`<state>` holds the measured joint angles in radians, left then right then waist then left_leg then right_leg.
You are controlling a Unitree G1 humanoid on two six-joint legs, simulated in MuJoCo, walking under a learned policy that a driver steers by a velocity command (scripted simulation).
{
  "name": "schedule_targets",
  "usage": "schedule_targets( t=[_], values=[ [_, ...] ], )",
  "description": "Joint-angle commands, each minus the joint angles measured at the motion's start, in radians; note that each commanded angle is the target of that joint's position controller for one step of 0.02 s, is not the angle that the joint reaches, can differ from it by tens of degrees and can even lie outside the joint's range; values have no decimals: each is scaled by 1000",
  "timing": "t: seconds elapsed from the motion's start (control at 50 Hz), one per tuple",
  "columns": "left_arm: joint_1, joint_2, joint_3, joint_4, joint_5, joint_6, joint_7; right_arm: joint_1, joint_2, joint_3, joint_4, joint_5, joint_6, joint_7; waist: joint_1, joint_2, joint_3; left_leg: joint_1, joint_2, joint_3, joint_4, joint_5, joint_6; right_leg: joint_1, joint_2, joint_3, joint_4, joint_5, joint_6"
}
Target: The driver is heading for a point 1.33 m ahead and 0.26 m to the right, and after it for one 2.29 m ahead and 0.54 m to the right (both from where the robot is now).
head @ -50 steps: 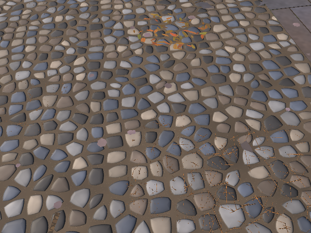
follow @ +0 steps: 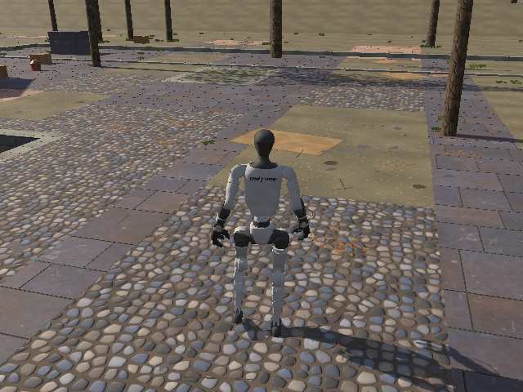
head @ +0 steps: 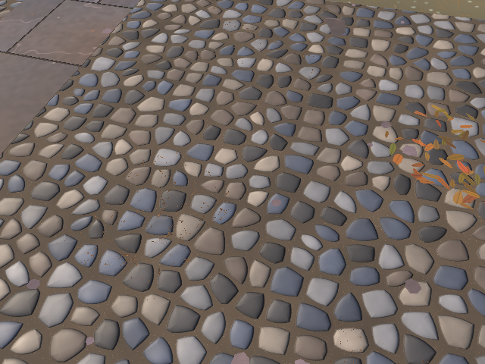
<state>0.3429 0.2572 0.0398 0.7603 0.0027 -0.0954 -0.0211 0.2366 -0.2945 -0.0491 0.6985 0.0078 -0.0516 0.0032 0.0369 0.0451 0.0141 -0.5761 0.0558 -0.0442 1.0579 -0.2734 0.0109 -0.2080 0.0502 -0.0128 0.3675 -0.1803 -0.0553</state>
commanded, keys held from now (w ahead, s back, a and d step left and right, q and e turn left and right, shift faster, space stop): w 0.10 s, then w+e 0.82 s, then w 0.02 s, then w+q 0.06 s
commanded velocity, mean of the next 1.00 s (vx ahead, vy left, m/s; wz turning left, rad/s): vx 0.50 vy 0.00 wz -0.36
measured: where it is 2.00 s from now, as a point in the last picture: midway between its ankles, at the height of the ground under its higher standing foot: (339, 199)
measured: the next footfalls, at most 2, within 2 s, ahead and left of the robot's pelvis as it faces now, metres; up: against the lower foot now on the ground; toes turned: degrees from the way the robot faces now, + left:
left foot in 0.30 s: +0.33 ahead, +0.15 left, +0.00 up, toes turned -4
right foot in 0.80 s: +0.54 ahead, -0.17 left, +0.00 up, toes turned -23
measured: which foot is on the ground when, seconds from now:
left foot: up 0.00-0.28, down 0.30-0.82, up 0.84-1.00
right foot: down 0.00-0.30, up 0.32-0.78, down 0.80-1.00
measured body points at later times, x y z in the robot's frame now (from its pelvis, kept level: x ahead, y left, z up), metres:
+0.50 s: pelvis +0.27 +0.05 +0.00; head +0.29 +0.05 +0.45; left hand +0.41 +0.32 -0.12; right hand +0.33 -0.24 -0.11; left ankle +0.29 +0.15 -0.74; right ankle +0.25 -0.10 -0.66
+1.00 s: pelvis +0.50 -0.08 +0.00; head +0.53 -0.11 +0.44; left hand +0.71 +0.12 -0.10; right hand +0.52 -0.40 -0.11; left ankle +0.59 +0.08 -0.66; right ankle +0.50 -0.16 -0.74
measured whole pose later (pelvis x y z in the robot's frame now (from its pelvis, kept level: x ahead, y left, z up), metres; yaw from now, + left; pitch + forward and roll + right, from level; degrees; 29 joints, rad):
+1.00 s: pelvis +0.50 -0.08 +0.00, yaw -26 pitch +1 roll +1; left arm 0.29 0.28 0.06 0.68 0.00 -0.04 -0.02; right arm 0.14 -0.31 -0.06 0.76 0.00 -0.10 0.01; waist 0.02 0.03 0.06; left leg -0.56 0.10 -0.05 1.10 -0.29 -0.02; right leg -0.27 0.09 0.02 0.42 -0.16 -0.10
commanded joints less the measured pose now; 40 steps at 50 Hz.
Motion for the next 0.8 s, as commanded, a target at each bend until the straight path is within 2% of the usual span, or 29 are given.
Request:
schedule_targets(
  t=[0.02,0.1,0.14,0.18,0.24,0.26,0.28,0.3,0.32,0.34,0.36,0.38,0.4,0.42,0.44,0.46,0.5,0.56,0.62,0.68,0.72,0.76,0.78,0.8],
  values=[
    [-28,162,39,-49,-8,-14,9,-55,-37,-6,-78,-7,-16,0,-10,-119,0,-119,47,-14,-155,110,-21,93,-258,230,-212,182,-175],
    [19,184,42,-10,-19,0,15,-176,-16,5,-96,0,-29,14,35,-118,20,-54,21,17,-396,299,-28,102,-230,138,-216,217,-146],
    [69,184,42,17,-25,9,16,-244,-17,5,-116,4,-36,22,58,-111,39,-19,0,23,-463,331,-29,107,-239,153,-202,218,-145],
    [92,190,44,33,-29,22,20,-285,-26,1,-132,8,-46,33,58,-114,51,-9,-16,13,-517,313,-19,147,-260,184,-170,228,-140],
    [82,216,55,41,-30,38,30,-252,-65,-15,-128,7,-60,39,11,-133,32,90,-34,5,-581,232,10,192,-285,229,-94,292,-114],
    [62,220,56,39,-30,41,32,-179,-87,-27,-108,5,-63,34,-38,-133,-8,212,-50,23,-617,227,30,176,-264,213,-17,395,-96],
    [57,199,48,34,-24,41,32,-49,-131,-49,-72,-2,-64,24,-100,-119,-102,424,-36,21,-618,242,60,115,-209,178,136,444,-67],
    [36,136,24,-1,-1,36,31,132,-202,-69,-51,-21,-61,11,-176,-25,-264,725,148,-155,-566,262,126,-76,-139,135,431,221,-26],
    [181,31,-6,-17,-17,21,30,179,-258,-81,-28,-25,-47,13,-115,251,-400,1013,373,-560,-641,87,269,-429,-8,72,752,-376,33],
    [142,134,18,1,-41,15,30,178,-160,-59,-29,-14,-41,12,-148,174,-350,950,353,-626,-715,-78,259,-530,-52,158,876,-401,39],
    [51,181,36,-22,-52,15,29,122,-117,-44,-27,-6,-40,8,-145,117,-203,829,320,-474,-740,-74,219,-577,-91,144,901,-312,38],
    [6,171,36,-30,-44,18,32,59,-94,-36,-26,-9,-40,8,-117,62,-130,704,279,-368,-769,3,199,-550,-127,122,880,-234,44],
    [-19,160,40,-37,-32,24,31,12,-67,-29,-20,-13,-42,11,-91,55,-73,602,246,-289,-805,68,191,-523,-151,119,841,-182,49],
    [-5,141,41,-35,-32,37,29,-19,-53,-26,-15,-21,-48,11,-59,73,-47,523,221,-219,-843,114,183,-470,-173,124,818,-145,53],
    [5,119,39,-34,-35,49,27,-38,-51,-29,-9,-21,-54,12,-42,78,-33,473,213,-173,-874,146,185,-437,-180,118,804,-127,58],
    [2,99,37,-39,-34,59,26,-48,-56,-32,1,-19,-61,11,-31,66,-17,441,215,-130,-896,191,191,-431,-186,114,790,-116,64],
    [-32,88,36,-62,-27,72,26,-53,-81,-42,20,-19,-70,7,-22,36,10,420,222,-59,-926,255,199,-460,-194,119,733,-59,76],
    [-94,78,30,-86,-24,69,13,-42,-109,-52,45,-19,-67,-1,-36,14,24,443,202,54,-936,310,187,-469,-192,105,576,99,77],
    [-199,64,21,-120,-24,61,-9,-14,-140,-59,64,-11,-56,-8,-76,-3,48,467,196,138,-935,319,166,-432,-176,50,409,205,60],
    [-279,76,22,-162,-25,65,-24,27,-169,-70,89,5,-40,-9,-99,-6,73,557,227,172,-914,318,145,-445,-168,22,319,175,31],
    [-303,91,28,-186,-22,69,-31,40,-187,-77,102,16,-25,-9,-96,0,77,623,245,193,-860,401,127,-442,-148,-7,286,95,3],
    [-250,125,47,-191,-18,75,-33,29,-217,-86,102,26,-11,-13,-48,29,20,654,240,229,-711,713,102,-323,-84,-67,275,-9,-38],
    [-132,158,70,-164,-19,78,-30,13,-220,-86,99,31,-2,-14,24,22,-45,628,213,261,-538,836,80,-164,-32,-100,234,-1,-67],
    [43,222,107,-113,-24,84,-16,27,-189,-73,94,24,0,-18,103,-14,-139,498,167,284,-295,784,42,106,9,-84,201,40,-104]
  ],
)
Velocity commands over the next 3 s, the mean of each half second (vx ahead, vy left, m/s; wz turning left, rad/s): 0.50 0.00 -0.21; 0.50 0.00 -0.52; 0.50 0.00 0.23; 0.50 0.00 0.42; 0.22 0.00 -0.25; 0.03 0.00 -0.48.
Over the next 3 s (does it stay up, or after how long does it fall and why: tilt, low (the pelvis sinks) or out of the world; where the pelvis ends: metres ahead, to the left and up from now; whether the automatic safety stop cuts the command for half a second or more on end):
stays up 1.25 -0.26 0.00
